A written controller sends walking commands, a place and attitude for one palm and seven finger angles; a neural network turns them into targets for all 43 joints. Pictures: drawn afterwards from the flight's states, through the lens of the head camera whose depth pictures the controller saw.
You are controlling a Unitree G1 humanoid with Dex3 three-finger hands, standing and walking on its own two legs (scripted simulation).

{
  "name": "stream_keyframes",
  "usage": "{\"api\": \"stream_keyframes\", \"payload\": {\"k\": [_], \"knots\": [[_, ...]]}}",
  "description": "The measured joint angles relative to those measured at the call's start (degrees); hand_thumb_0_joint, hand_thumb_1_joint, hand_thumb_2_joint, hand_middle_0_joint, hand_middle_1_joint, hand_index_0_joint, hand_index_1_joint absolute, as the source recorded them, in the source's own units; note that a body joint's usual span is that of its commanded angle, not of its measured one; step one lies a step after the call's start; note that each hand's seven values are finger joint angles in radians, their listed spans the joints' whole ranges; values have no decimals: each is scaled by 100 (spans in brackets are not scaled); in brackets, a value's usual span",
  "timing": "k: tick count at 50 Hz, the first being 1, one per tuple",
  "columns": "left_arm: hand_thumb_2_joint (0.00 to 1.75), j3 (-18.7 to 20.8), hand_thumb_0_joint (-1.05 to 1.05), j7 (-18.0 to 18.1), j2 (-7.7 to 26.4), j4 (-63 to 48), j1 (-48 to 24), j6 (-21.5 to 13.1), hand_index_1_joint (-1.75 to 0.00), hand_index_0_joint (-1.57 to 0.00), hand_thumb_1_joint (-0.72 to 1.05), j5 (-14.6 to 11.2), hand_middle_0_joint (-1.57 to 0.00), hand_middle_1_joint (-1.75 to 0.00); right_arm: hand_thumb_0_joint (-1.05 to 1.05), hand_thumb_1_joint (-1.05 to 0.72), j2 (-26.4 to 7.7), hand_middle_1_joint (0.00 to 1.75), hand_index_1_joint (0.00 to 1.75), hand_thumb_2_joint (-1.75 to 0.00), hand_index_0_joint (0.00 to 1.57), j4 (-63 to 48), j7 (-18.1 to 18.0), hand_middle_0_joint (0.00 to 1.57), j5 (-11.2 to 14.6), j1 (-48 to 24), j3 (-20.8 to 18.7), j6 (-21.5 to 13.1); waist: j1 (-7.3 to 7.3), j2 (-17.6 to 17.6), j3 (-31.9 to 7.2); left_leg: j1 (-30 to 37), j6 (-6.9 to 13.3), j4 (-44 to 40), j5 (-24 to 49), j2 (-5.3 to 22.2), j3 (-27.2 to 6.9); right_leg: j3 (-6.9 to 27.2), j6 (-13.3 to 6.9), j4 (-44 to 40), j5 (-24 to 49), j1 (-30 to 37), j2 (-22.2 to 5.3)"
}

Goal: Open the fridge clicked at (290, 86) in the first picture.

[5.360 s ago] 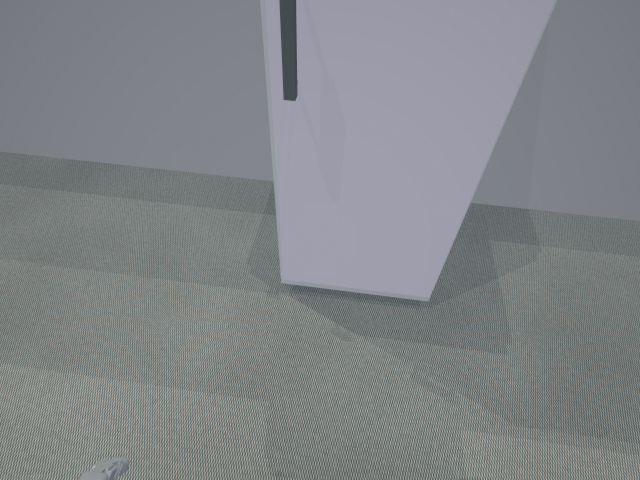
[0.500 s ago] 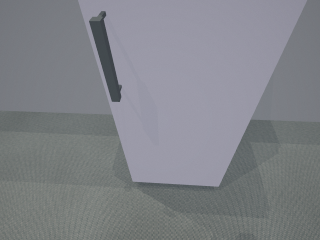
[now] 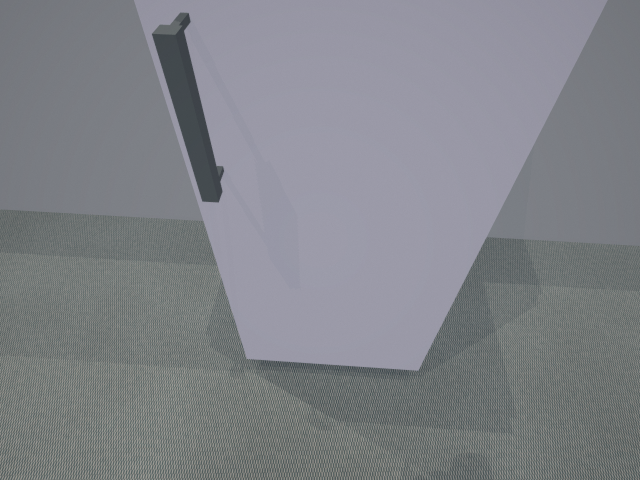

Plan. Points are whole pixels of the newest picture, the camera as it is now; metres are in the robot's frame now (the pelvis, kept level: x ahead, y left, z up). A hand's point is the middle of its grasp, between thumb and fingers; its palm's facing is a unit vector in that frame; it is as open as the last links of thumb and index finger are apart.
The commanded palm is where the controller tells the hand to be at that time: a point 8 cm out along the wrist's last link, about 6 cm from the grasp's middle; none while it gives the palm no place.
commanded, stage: look again from close up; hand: left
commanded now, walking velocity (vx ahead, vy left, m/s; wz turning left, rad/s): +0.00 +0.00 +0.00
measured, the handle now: (199, 118) +0.52 +0.20 +0.18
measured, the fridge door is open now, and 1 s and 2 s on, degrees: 0 0 0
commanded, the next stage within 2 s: raise the hand to about handle height in 0.20 s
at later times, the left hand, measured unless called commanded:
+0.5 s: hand (165, 406) +0.20 +0.19 +0.02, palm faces +0.25 -0.96 -0.08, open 7.6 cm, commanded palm +0.10 +0.24 -0.03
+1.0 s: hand (139, 419) +0.17 +0.21 +0.04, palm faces -0.11 -0.99 -0.11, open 10.3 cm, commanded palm +0.13 +0.28 +0.06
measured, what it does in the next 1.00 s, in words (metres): shifts its weight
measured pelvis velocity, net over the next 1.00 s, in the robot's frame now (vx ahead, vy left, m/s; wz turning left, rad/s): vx -0.05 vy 0.01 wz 0.05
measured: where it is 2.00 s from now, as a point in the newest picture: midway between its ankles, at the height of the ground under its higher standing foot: outside the picture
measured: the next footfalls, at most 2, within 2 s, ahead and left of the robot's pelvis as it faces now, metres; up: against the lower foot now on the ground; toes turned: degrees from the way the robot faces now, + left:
none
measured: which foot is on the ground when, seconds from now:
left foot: down 0.00-1.00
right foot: down 0.00-1.00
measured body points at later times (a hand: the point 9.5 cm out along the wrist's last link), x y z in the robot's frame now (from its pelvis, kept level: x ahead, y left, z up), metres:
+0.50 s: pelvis -0.02 +0.00 -0.01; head -0.03 -0.02 +0.44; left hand +0.18 +0.24 +0.03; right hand +0.10 -0.24 -0.12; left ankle -0.02 +0.11 -0.74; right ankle -0.02 -0.11 -0.74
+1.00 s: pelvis -0.05 +0.01 -0.04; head -0.03 +0.01 +0.41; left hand +0.17 +0.26 +0.05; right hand +0.14 -0.20 -0.11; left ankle -0.02 +0.11 -0.74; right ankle -0.02 -0.11 -0.74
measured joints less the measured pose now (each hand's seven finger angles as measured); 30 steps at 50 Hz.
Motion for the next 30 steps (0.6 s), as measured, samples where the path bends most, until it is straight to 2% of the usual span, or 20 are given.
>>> {"api": "stream_keyframes", "payload": {"k": [16, 17, 18, 20, 22, 24, 27, 29, 30], "knots": [[90, 22, 1, 36, 40, 79, 77, -17, -30, -20, 91, 10, -20, -30, 0, -91, -2, 30, 30, -90, 20, 57, 12, 19, 22, -83, -13, 25, 41, 17, 30, -76, -57, 29, 66, 103, -20, -28, -47, -147, 125, 9, 102], [90, 139, 1, 31, 9, -818, 363, 308, -30, -20, 90, -240, -20, -30, 0, -91, -27, 30, 30, -90, 20, -194, -8, 20, 104, 8, -4, -28, 36, 36, 59, -131, -52, 113, 18, 122, -28, -34, -45, -106, 128, -31, 117], [90, 274, 1, 56, -12, -1969, 666, 467, -31, -21, 90, -437, -20, -30, 1, -91, -41, 30, 30, -90, 20, -483, -100, 20, 175, 142, 21, -249, 86, 16, 138, -106, -40, 129, 0, 101, -17, -22, -47, -23, 105, -43, 94], [90, 309, 2, 266, 1, -3666, 1003, 72, -31, -21, 89, -666, -20, -31, 1, -91, -88, 30, 30, -90, 20, -867, -251, 20, 245, 347, 15, -762, 143, 14, 79, -152, -24, 169, 16, 31, -39, -41, -41, 142, 27, -123, 17], [89, 359, 2, 336, -41, -4840, 1006, -171, -32, -21, 88, -898, -20, -32, 1, -91, -176, 30, 30, -90, 20, -1218, -278, 20, 304, 381, -42, -1054, 60, 97, -79, -287, -2, 299, 8, -26, -125, -124, -20, 271, -37, -212, -51], [88, 488, 2, 186, -81, -5471, 780, -662, -34, -21, 85, -1022, -20, -34, 1, -91, -256, 30, 30, -90, 20, -1564, -269, 20, 272, 266, -115, -1242, -51, 187, -277, -534, 15, 531, -51, -45, -177, -171, -6, 462, -96, -419, -86], [86, 798, 1, -451, -52, -5608, 474, -1773, -37, -21, 80, -1254, -20, -37, 1, -90, -256, 30, 30, -90, 20, -2032, -148, 20, 203, -78, -202, -1340, -151, 132, -632, -1162, 2, 1052, -220, -10, -111, -90, -26, 1034, -261, -1105, -92], [84, 944, 1, -1137, 26, -5477, 444, -2381, -40, -21, 77, -1402, -20, -39, 1, -90, -244, 30, 30, -90, 20, -2405, -14, 20, 194, -295, -260, -1318, -163, 24, -652, -1504, -19, 1447, -364, 42, -66, -32, -62, 1440, -393, -1478, -65], [83, 981, 1, -1489, 81, -5382, 496, -2550, -41, -21, 75, -1450, -20, -41, 1, -90, -267, 30, 30, -90, 20, -2606, 37, 20, 208, -372, -276, -1303, -162, -23, -629, -1649, -24, 1631, -432, 65, -61, -21, -72, 1614, -452, -1624, -54]]}}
